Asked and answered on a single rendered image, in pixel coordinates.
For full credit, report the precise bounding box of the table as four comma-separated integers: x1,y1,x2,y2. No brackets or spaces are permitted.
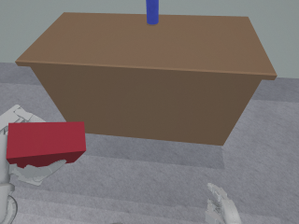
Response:
15,12,278,146

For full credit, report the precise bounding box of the left robot forearm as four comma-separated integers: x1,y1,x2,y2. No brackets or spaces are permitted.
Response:
0,183,18,224

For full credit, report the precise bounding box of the sponge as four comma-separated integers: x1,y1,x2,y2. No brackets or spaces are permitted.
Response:
6,121,87,169

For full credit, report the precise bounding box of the left robot hand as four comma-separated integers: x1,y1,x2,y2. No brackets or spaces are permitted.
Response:
0,105,66,187

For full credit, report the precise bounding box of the right robot hand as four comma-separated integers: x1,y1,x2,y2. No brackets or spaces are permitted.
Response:
205,183,242,224

